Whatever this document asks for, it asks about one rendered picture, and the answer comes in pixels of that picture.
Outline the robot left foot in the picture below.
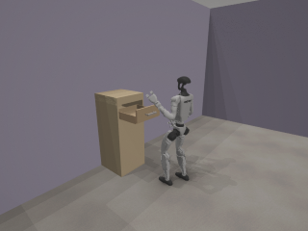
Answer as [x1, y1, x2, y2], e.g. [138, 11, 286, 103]
[159, 176, 172, 186]

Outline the robot right upper arm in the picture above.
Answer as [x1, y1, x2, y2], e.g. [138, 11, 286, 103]
[189, 94, 193, 116]

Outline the right robot hand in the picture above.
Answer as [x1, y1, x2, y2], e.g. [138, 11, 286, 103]
[167, 119, 176, 128]

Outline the cabinet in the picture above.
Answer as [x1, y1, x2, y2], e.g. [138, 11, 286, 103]
[94, 89, 145, 177]

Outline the robot left forearm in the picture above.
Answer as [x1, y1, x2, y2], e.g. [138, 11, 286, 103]
[154, 101, 174, 120]

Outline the handle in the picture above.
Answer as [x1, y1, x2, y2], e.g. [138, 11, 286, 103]
[145, 112, 157, 116]

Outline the left robot hand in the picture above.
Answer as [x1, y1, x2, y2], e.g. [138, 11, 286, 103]
[146, 91, 158, 104]

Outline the robot left upper arm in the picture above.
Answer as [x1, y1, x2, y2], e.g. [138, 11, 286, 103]
[170, 95, 180, 121]

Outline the left robot thigh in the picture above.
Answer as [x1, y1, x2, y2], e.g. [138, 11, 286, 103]
[161, 130, 178, 160]

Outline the drawer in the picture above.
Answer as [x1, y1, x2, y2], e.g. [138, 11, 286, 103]
[118, 104, 160, 124]

